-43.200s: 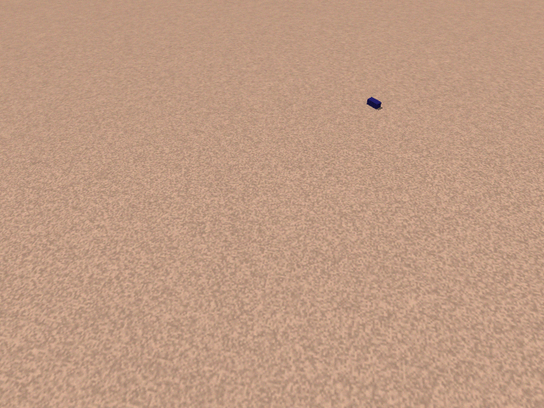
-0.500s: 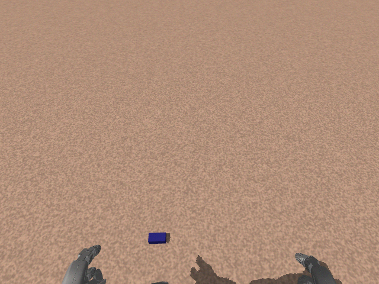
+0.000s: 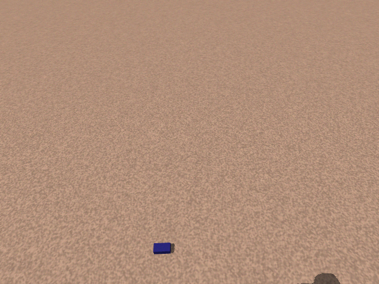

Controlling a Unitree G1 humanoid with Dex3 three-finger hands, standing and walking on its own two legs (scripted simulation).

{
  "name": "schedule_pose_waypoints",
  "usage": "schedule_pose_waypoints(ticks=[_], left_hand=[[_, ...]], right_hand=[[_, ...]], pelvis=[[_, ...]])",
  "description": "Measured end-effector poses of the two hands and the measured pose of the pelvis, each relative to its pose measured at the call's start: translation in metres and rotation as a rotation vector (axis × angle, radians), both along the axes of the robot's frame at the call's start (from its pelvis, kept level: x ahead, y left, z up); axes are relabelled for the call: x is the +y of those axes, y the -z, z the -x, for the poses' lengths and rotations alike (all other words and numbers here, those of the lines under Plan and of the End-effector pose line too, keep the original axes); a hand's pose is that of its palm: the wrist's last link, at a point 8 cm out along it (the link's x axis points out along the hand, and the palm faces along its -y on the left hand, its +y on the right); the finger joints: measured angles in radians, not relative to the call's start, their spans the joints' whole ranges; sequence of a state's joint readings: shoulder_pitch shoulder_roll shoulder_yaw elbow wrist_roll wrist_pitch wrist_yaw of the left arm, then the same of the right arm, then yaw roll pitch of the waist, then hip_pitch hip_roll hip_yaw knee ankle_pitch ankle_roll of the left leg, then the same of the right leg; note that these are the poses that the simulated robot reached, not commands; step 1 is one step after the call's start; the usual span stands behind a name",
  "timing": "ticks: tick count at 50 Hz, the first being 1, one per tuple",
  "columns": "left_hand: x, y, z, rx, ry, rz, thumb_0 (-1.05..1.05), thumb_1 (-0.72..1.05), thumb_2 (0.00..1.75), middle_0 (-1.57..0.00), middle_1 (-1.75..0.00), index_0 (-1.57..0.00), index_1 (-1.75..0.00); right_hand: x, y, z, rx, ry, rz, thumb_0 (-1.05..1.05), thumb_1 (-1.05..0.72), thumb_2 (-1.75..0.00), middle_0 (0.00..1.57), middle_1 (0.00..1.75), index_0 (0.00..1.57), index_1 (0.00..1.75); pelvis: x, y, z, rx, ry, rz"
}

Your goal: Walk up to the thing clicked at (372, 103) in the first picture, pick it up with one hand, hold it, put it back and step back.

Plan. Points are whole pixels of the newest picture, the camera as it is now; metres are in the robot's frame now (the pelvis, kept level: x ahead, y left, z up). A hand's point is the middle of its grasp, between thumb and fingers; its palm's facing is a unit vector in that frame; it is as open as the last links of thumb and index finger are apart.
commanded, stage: stand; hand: left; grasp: from above
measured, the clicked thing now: (162, 248) +0.44 +0.19 -0.76
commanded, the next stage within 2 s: step back in 1.84 s
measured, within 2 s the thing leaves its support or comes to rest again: neither
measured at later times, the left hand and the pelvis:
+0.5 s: hand out of the picture +0.06 +0.24 -0.16, palm faces +0.01 -0.94 -0.33, open 7.4 cm; pelvis +0.00 -0.01 +0.00, yaw +0 degrees
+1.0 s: hand out of the picture +0.08 +0.23 -0.15, palm faces +0.00 -0.94 -0.33, open 7.4 cm; pelvis +0.01 -0.01 +0.01, yaw -1 degrees
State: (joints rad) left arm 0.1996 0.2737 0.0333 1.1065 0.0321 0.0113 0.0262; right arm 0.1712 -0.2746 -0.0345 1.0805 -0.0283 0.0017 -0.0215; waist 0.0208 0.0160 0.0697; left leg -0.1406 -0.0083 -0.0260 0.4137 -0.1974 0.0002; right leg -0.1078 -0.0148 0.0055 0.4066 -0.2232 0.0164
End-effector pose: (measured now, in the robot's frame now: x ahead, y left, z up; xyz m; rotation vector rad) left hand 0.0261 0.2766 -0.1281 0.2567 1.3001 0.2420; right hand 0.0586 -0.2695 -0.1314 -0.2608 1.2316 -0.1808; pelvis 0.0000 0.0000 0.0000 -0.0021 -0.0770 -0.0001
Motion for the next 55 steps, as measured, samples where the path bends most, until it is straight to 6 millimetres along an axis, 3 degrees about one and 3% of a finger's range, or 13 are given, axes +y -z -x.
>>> schedule_pose_waypoints(ticks=[29,55], left_hand=[[0.004,-0.007,-0.026,-0.018,0.037,-0.010,0.00,0.90,0.90,-0.20,-0.30,-0.20,-0.30],[0.002,-0.012,-0.054,-0.045,0.052,-0.013,0.00,0.90,0.90,-0.20,-0.30,-0.20,-0.30]], right_hand=[[-0.022,-0.006,0.008,0.040,0.015,0.028,0.00,-0.91,-0.90,0.20,0.30,0.21,0.30],[-0.028,-0.010,-0.018,0.007,0.008,0.029,0.00,-0.91,-0.90,0.20,0.30,0.21,0.30]], pelvis=[[-0.006,-0.004,0.000,0.013,0.005,0.001],[-0.010,-0.005,-0.013,0.023,0.013,0.001]])
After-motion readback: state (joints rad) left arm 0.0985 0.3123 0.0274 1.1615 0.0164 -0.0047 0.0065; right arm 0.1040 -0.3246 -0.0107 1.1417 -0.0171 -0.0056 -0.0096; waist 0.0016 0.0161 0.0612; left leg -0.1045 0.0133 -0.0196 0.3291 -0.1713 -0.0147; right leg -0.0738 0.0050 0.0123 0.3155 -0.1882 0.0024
